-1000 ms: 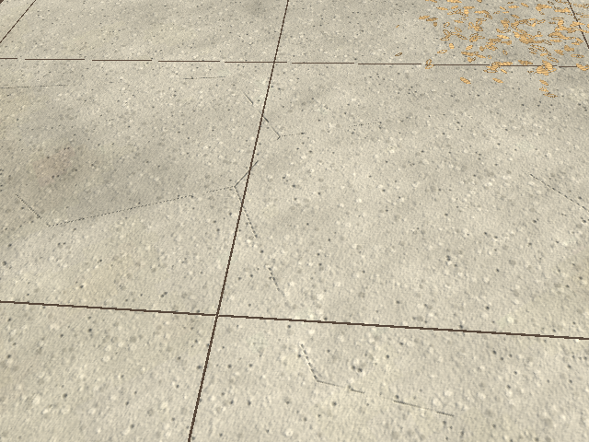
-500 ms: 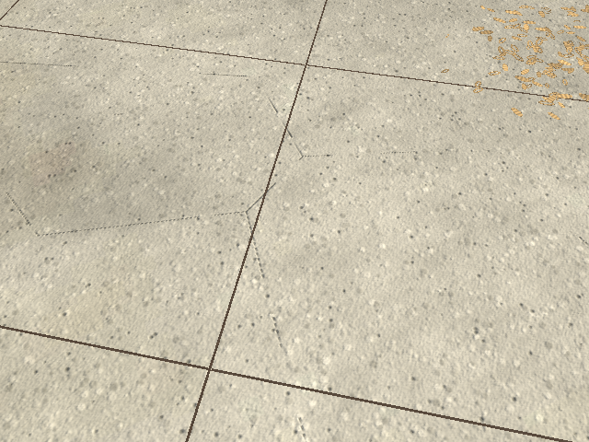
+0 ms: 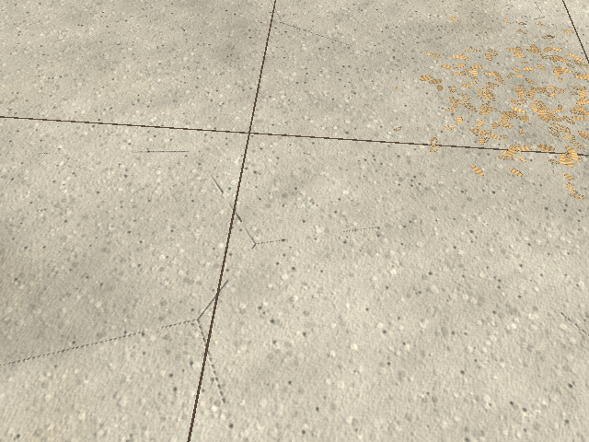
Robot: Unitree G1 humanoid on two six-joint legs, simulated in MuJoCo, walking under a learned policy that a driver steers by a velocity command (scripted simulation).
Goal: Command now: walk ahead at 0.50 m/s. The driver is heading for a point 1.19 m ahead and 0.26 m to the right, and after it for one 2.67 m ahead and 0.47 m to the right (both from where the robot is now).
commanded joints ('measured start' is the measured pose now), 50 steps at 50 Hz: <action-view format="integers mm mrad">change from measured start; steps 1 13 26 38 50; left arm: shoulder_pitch -108 226 479 354 44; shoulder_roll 57 60 120 101 65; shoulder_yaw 9 26 22 41 27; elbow -87 65 124 22 -108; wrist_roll -2 -9 -11 -18 9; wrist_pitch -21 -59 -66 -31 29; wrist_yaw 2 27 38 31 -32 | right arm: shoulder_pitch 82 -55 -499 -254 -109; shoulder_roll -139 -74 -86 -153 -156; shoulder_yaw -24 -28 -14 -42 -37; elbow -5 -80 -245 -230 -157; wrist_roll -7 -21 -6 -19 -3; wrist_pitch -4 38 55 18 -22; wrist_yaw -12 17 32 1 -8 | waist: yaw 5 30 114 36 54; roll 107 -21 -30 75 106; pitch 74 -19 49 -99 27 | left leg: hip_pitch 28 -575 -733 -100 -171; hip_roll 304 182 156 443 339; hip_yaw -118 -133 -42 -444 40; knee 4 983 489 48 -30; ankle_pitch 547 -6 260 -57 341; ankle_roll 120 2 -75 95 55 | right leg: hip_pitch -26 438 616 3 -71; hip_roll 33 -135 -88 41 -6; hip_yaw -26 248 169 123 35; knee -70 -501 -497 574 221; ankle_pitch -32 -103 212 -322 -2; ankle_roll -29 -145 -167 -64 -10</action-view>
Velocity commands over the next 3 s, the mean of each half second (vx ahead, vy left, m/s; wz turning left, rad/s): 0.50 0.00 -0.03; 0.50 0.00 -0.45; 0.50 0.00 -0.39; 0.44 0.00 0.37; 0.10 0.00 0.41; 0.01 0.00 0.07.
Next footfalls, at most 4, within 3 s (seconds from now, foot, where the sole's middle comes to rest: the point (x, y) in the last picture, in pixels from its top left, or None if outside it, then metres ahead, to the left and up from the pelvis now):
0.12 right None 0.25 -0.11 -0.78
0.68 left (257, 402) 0.56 0.07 -0.78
1.22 right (364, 321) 0.76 -0.20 -0.78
1.80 left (352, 217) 1.09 -0.21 -0.78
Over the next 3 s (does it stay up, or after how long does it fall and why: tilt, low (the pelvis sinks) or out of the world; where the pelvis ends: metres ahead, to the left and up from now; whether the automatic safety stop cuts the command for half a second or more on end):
stays up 1.16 -0.29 0.00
